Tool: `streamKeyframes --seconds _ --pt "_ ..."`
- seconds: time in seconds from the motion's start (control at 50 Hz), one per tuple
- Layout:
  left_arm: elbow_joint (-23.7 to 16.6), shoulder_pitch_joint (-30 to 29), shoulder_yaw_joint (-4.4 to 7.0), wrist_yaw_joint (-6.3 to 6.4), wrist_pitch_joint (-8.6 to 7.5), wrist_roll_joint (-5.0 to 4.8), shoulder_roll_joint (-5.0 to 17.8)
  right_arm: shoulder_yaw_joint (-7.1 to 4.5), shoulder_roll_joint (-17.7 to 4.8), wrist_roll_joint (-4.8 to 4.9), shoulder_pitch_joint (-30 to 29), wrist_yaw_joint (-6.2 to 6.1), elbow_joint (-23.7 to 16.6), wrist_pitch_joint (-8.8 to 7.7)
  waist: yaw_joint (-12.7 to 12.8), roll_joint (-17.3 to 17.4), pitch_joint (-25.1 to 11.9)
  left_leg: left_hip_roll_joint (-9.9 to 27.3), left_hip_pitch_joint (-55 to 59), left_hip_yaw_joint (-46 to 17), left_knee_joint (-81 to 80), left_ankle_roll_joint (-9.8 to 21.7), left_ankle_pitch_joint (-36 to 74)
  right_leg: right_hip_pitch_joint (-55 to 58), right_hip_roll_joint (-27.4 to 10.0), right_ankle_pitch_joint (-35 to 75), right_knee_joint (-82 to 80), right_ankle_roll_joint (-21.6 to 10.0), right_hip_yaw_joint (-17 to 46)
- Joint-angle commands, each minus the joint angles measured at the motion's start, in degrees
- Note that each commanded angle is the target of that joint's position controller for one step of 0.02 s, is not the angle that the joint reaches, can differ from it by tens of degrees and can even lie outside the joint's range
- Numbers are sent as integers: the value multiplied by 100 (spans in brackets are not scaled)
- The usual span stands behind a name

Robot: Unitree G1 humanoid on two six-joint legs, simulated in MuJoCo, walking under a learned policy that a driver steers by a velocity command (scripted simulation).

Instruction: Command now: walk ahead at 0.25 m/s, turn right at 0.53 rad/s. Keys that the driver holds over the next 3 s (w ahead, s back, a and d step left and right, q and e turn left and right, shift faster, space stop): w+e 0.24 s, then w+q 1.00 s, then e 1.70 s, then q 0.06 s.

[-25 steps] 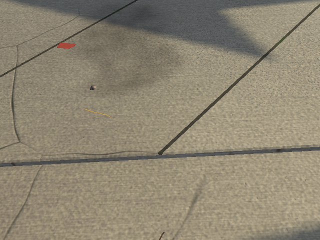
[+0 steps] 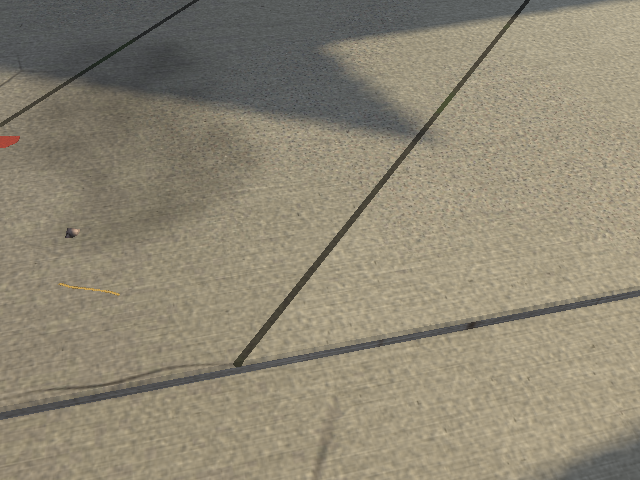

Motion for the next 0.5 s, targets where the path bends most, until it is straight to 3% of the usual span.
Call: streamKeyframes --seconds 0.02,0.04,0.08,0.14,0.2,0.26,0.3,0.36,0.38,0.4,0.42,0.44,0.46,0.48,0.5 --pt "-661 -252 170 -46 -215 22 750 -297 -1089 -190 343 28 -326 -154 -191 1300 153 2333 1265 -2994 -1835 1286 -2309 -2274 -497 -764 2158 93 -43" --pt "-546 -124 222 -71 -209 19 821 -234 -838 -61 146 -4 -352 -184 -125 1158 255 2010 1352 -2411 -1813 1048 -2158 -2428 -563 -347 2403 210 -100" --pt "-463 -59 198 -118 -209 41 632 -175 -697 34 206 -59 -338 -210 -210 1034 266 1717 1508 -1618 -1821 840 -1437 -2531 -730 245 2824 429 -280" --pt "-650 -386 110 -201 -284 -11 320 -163 -675 -54 701 -68 -203 -281 -441 951 310 1593 1578 -852 -1948 876 -704 -2650 -886 865 2987 584 -523" --pt "-865 -691 65 -257 -301 -32 227 -192 -752 -63 897 -32 -165 -287 -573 912 421 1659 1686 -416 -2057 971 -227 -2684 -991 1186 2388 685 -577" --pt "-1028 -957 -40 -337 -316 -5 9 -226 -859 -25 1004 20 -117 -278 -654 867 499 1660 1509 45 -2089 976 228 -2144 -1048 1384 1405 637 -777" --pt "-1082 -1056 -125 -389 -359 -2 -149 -223 -894 56 1147 81 0 -254 -625 838 615 1670 1273 145 -2133 1005 367 -1546 -983 1272 676 446 -1005" --pt "-1159 -1202 -104 -430 -439 -21 21 -275 -1115 223 1359 161 184 -178 -557 992 774 1859 1346 -71 -1999 1058 917 -874 -796 757 -204 168 -1276" --pt "-1135 -982 -58 -427 -465 -43 131 -292 -1212 246 1339 169 254 -139 -342 1082 682 1951 1463 -163 -1788 1007 1421 -520 -717 673 -562 63 -1246" --pt "-959 -373 47 -398 -490 -32 309 -283 -1251 255 1172 161 279 -110 93 1023 357 1860 1374 11 -1187 868 2443 400 -573 1107 -1006 -77 -1323" --pt "-712 233 240 -366 -498 2 733 -191 -985 249 1522 188 335 -125 239 446 -428 1400 895 427 104 636 3524 2138 -481 1516 -996 -174 -1397" --pt "-517 1080 376 -292 -410 18 941 -87 -800 165 1598 248 305 -195 637 231 -1411 1203 -675 453 1598 315 2673 4383 -1282 1546 -770 -444 -486" --pt "-245 1912 466 -195 -293 -57 1252 118 -211 29 1553 366 141 -269 824 -910 -2427 556 -2348 435 3474 14 -1855 5962 -2840 521 -1110 -1019 1432" --pt "-152 2124 392 -146 -268 66 914 -29 -484 260 1163 348 211 -286 1008 -411 -2449 443 -2553 -319 4439 54 -2215 5141 -3073 -208 -1870 -1032 2110" --pt "-200 1501 293 -155 -334 101 793 -132 -749 387 540 286 -70 -267 835 -209 -1210 586 -2972 -190 4678 108 -1807 4101 -2935 -239 -2178 -841 1587"
Next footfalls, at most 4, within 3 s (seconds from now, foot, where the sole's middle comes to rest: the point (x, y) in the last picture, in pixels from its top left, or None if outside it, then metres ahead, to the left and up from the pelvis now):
0.38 right None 0.25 -0.22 -0.75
0.90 left None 0.46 0.00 -0.74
1.32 right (385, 313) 0.86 -0.13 -0.70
1.68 left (287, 333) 0.80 0.10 -0.70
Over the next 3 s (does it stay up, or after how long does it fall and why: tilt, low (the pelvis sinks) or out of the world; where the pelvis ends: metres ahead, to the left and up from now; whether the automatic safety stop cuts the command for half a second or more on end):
stays up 0.78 -0.09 0.05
